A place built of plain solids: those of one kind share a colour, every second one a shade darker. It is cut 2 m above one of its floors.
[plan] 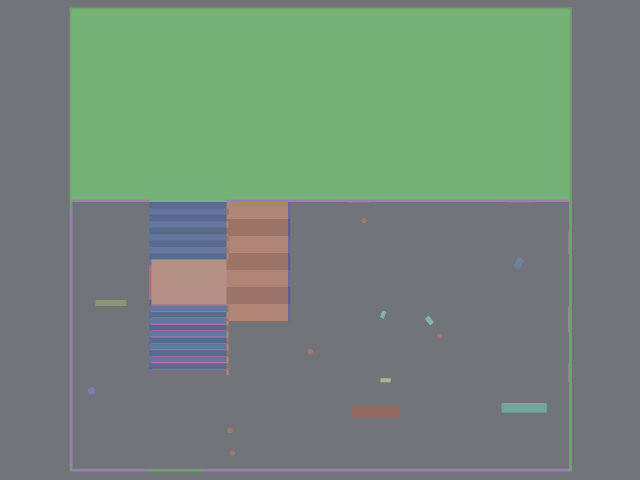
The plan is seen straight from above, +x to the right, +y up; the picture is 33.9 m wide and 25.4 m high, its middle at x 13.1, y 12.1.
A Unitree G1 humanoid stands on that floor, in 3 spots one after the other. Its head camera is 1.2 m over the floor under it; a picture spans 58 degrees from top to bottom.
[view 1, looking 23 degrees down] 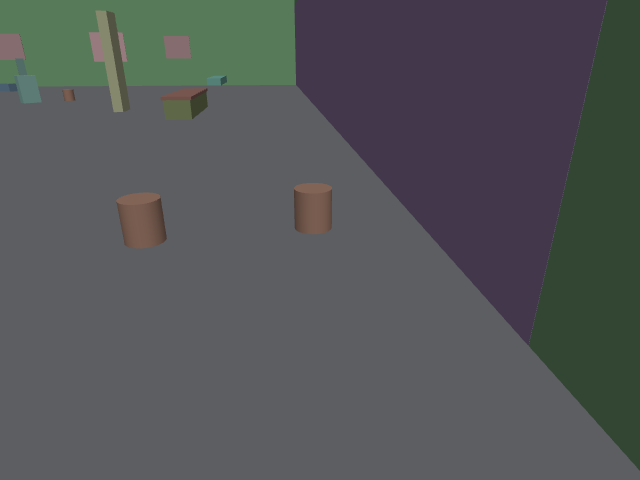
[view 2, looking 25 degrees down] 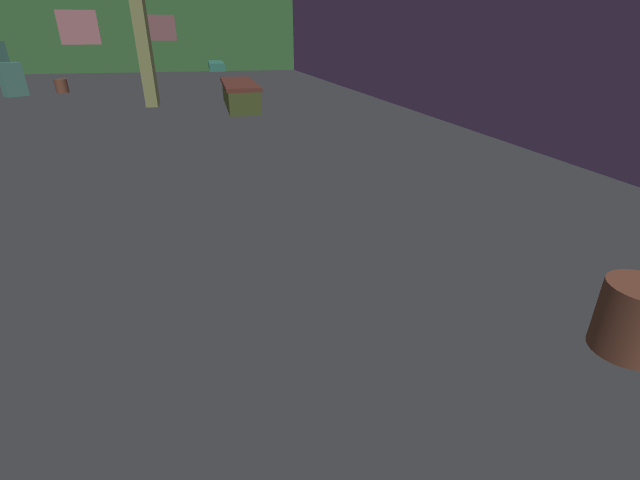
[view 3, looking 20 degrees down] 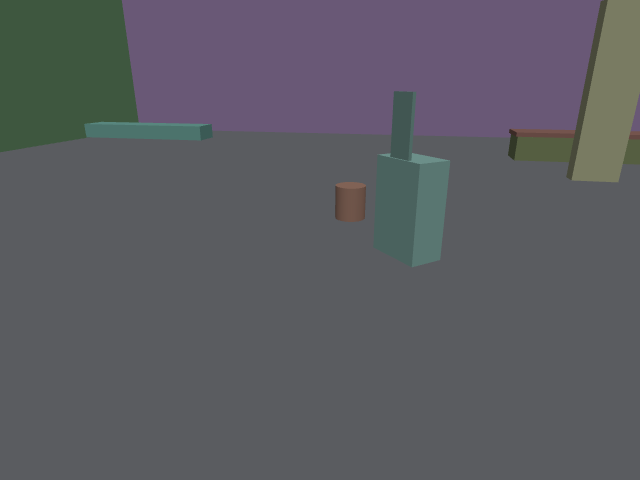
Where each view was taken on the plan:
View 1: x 5.40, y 1.10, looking -6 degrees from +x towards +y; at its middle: ground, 3.07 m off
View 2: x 7.21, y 3.64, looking -14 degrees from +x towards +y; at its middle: ground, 2.84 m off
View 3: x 18.89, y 10.91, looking -78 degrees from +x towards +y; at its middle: ground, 3.51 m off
